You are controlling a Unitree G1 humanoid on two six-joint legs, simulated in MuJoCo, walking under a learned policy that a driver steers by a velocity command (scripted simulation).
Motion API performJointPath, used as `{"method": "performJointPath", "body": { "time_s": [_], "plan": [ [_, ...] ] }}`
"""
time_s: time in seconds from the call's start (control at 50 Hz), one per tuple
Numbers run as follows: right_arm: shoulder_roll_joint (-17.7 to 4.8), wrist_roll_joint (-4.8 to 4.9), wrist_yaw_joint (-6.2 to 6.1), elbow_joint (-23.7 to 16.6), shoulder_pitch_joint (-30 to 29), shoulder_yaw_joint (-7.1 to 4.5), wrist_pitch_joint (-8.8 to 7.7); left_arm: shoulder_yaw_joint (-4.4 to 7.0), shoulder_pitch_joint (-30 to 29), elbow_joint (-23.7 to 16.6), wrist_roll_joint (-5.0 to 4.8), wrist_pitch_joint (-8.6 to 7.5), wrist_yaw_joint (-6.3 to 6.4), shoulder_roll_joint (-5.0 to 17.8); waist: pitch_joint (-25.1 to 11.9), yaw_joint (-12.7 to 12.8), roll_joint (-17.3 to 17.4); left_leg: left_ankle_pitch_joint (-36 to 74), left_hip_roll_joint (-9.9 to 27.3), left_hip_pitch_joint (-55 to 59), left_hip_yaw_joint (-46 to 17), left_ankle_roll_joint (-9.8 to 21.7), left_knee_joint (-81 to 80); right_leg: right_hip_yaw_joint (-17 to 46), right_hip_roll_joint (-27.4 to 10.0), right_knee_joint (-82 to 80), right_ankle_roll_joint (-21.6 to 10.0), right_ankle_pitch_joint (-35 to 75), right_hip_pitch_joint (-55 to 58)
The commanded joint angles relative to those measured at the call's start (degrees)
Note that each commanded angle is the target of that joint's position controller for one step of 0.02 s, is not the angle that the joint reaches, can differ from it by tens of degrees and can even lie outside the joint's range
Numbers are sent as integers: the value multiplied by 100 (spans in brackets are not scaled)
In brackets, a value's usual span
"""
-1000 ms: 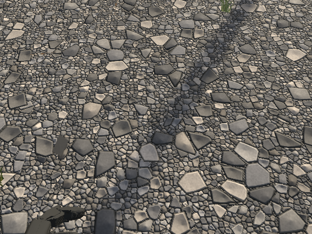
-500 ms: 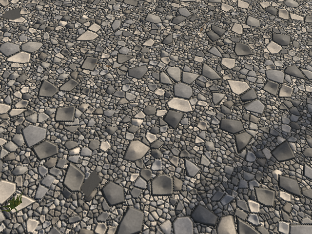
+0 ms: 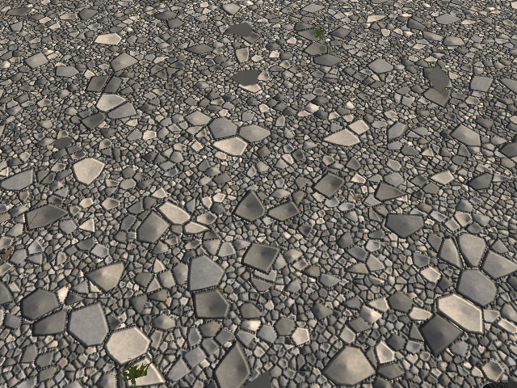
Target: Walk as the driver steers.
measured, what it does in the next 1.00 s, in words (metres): walks ahead, turning left: left foot, then right foot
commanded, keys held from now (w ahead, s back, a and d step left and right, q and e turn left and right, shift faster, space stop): w+q+shift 1.00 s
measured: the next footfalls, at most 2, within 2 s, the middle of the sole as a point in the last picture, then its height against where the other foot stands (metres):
left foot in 0.28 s outside the picture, level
right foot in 0.68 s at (221, 285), level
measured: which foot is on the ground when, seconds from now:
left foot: up 0.00-0.26, down 0.28-0.70, up 0.72-1.00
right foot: down 0.00-0.30, up 0.32-0.66, down 0.68-1.00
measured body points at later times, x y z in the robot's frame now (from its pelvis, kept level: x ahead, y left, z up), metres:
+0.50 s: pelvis +0.37 +0.14 -0.01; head +0.40 +0.14 +0.44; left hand +0.39 +0.43 -0.10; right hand +0.56 -0.09 -0.14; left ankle +0.31 +0.15 -0.74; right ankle +0.50 -0.01 -0.67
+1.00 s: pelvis +0.77 +0.36 -0.01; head +0.78 +0.39 +0.43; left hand +0.49 +0.47 -0.14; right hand +1.12 +0.47 -0.05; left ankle +0.79 +0.55 -0.67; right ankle +0.78 +0.17 -0.74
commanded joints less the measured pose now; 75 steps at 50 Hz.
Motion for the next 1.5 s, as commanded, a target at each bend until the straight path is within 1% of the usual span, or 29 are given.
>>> {"method": "performJointPath", "body": {
  "time_s": [0.02, 0.18, 0.26, 0.28, 0.3, 0.32, 0.34, 0.36, 0.4, 0.46, 0.52, 0.62, 0.68, 0.7, 0.72, 0.74, 0.78, 0.86, 1.0, 1.06, 1.12, 1.14, 1.16, 1.18, 1.22, 1.28, 1.34, 1.44, 1.5],
  "plan": [
    [-205, 2, 74, -504, -611, 34, -19, 171, 270, -168, 7, -201, -60, 657, 469, 101, -701, 406, 428, -1571, -62, -3, 555, 1024, -1323, -1425, -526, -803, 937],
    [57, 40, 269, -804, -2110, 271, -67, 148, 1204, 489, 67, -261, -6, 649, 1309, 432, -825, 129, 614, -1030, 1106, 454, -1702, -806, -1372, -1722, -391, 1969, 1546],
    [-194, 86, 33, -206, -155, 129, -103, 221, 1065, 537, -17, -109, 77, 1242, -104, -833, -1149, -786, -521, 2308, 1691, 1069, -2384, -1293, -1597, 1234, -383, 8066, 1290],
    [-515, 85, -83, 238, 1241, -59, -150, 236, 763, 385, -60, -94, 39, 1342, -762, -1510, -1045, -563, -613, 4270, 1252, 1304, -2920, -1254, -1596, 2962, -329, 7446, 226],
    [-1117, 230, -214, 405, 1302, -334, -76, 166, 746, 152, -81, -131, -52, 867, -1201, -1278, 276, -1334, 196, 6372, -523, 1448, -3640, -1190, -749, 5009, -69, 2476, -2101],
    [-1771, 142, -266, 129, 1140, -452, 14, 52, 474, -577, -60, -265, -159, 627, -1831, -925, 787, -2043, 1828, 7130, -3855, 2271, -4586, -452, 64, 6864, 193, -979, -3781],
    [-1593, 113, -386, 257, 1742, -433, 58, 103, -549, -815, -64, -367, -172, 901, -1739, -1330, -250, -1373, 1662, 6947, -3963, 2201, -4914, 554, -82, 6884, 101, -304, -4191],
    [-1466, 136, -456, 548, 1684, -418, -15, 10, -574, -902, -141, -416, -146, 643, -860, -1054, -192, -603, 1673, 6090, -3492, 2096, -5126, 584, -366, 6429, 71, -258, -4247],
    [-1048, 145, -547, 619, 1092, -262, -195, -52, -315, -719, 95, -297, -99, 527, 98, -351, -663, 28, 996, 4249, -2327, 1769, -5182, 621, -697, 5357, 90, -603, -3475],
    [-609, 246, -485, 618, 838, -62, -393, -53, -184, -738, 204, 27, -130, 529, 603, 60, -201, 192, 648, 2599, -1964, 1912, -5549, 577, -801, 4380, 299, -1208, -2853],
    [-684, 181, -429, 613, 659, -102, -527, -168, -1304, -1186, 73, 22, -201, 303, 1047, -71, 14, 63, 234, 1401, -1771, 1689, -6049, 352, -630, 2690, 376, 523, -2108],
    [-968, 306, -386, 823, 1044, -236, -566, -122, -1455, -1123, -77, -41, -210, 461, 492, -289, 83, 2455, 429, 2424, -1933, 1163, -5458, 386, -84, 1086, 77, 1875, -616],
    [-1220, 209, -363, 846, 697, -267, -565, 204, 1021, -531, -55, -67, 55, 1101, -903, 1105, -229, 3899, 68, 2176, -1567, 709, -1982, 290, 28, 1126, -90, 396, 2178],
    [-352, 233, -383, 636, 592, -44, -647, 344, 2017, -376, 152, -107, 180, 1562, -1547, 1338, -1411, 766, -508, 950, -1076, 628, 314, 1939, -1356, 596, -291, -2011, 3396],
    [-27, 430, -403, 293, 1132, 119, -636, 371, 1216, -500, 227, -124, 99, 1777, -1931, 421, -2991, -1415, -647, -114, -580, 577, 1300, 5208, -2595, -933, -575, -3061, 3348],
    [-376, 243, -451, 525, 910, 109, -536, 301, 279, -701, 164, -87, 61, 1147, -1072, 274, -1933, -736, -71, -480, -431, 622, 1572, 5020, -2420, -985, -751, -3677, 2500],
    [-467, 53, -297, 584, 245, 84, -385, 145, 95, -546, 120, -52, 12, 530, -89, 270, -411, -274, 444, -354, -168, 540, 1116, 3053, -1940, -804, -699, -1841, 1309],
    [47, 75, -33, 175, -233, 231, -96, 47, 309, 75, -52, -283, -98, 247, 660, -118, -605, -98, 829, -597, -117, 416, 787, 1260, -1710, -1292, -511, -146, 397],
    [120, 92, 174, -321, -1463, 382, -93, 83, 402, 456, -47, -427, -68, 497, 1183, -274, -335, 1293, 542, 203, 1136, 725, -1995, -1265, -1049, -1865, -281, 3032, 418],
    [-76, 124, 78, -58, -975, 294, -146, 167, 684, 461, -75, -274, 27, 935, 585, -625, -637, 890, -143, 1244, 1660, 972, -2433, -1454, -1179, -644, -196, 7191, 1306],
    [-780, 325, -196, 889, 2203, -174, -119, 295, -178, 110, -91, -22, 82, 1274, -1136, -2209, -523, 340, -468, 5188, 932, 1323, -3132, -1197, -1159, 3758, -284, 7333, 6],
    [-1028, 312, -345, 880, 1463, -272, -109, 132, 170, 41, 42, -49, -107, 595, -450, -1183, 535, -205, 257, 5528, -347, 1504, -3378, -1035, -298, 5552, -130, 177, -1793],
    [-1684, 102, -339, 483, 1071, -367, -1, 65, 389, -614, -28, -112, -80, 440, -1336, -722, 1035, -245, 1582, 6898, -3624, 2696, -4102, -212, 365, 7365, 146, -1454, -3646],
    [-1504, 67, -437, 513, 1548, -395, 26, 42, -244, -841, -59, -277, -98, 661, -1382, -1054, 167, -1097, 1774, 6606, -4438, 2688, -5190, 675, 111, 7080, 124, -883, -4206],
    [-1088, 149, -526, 845, 1321, -313, -159, -46, -646, -798, -6, -350, -61, 576, 149, -552, -607, -398, 1372, 4757, -3535, 2216, -5541, 711, -364, 5730, 76, -512, -3827],
    [-672, 235, -537, 851, 952, -113, -431, -82, -397, -677, 216, -27, -78, 506, 440, 23, -619, 703, 732, 2978, -2450, 2059, -5554, 695, -641, 4666, 305, -870, -2734],
    [-658, 212, -469, 892, 967, -110, -567, -212, -1498, -1122, 126, 29, -170, 177, 845, -156, -456, 666, 285, 1830, -2008, 1848, -5933, 423, -628, 3060, 422, 126, -2254],
    [-805, 315, -368, 1113, 1396, -211, -589, -241, -2129, -1313, -64, -28, -200, 176, 549, -607, -47, 2415, 273, 2391, -1982, 1321, -5666, 316, -101, 1261, 158, 2117, -1118],
    [-1113, 267, -420, 1154, 1340, -288, -543, -22, -1096, -1046, -76, -79, -62, 698, -226, -86, -77, 4165, 264, 3140, -2024, 904, -3976, 417, 290, 808, -15, 1139, 271]
  ]
}}
Velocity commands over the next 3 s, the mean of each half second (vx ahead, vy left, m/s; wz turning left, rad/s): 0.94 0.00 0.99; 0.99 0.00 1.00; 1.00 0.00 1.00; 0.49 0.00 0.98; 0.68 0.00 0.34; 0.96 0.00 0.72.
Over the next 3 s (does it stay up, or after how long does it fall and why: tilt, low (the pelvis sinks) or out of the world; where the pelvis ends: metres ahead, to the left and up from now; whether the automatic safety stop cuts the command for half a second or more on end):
stays up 0.70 1.72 -0.01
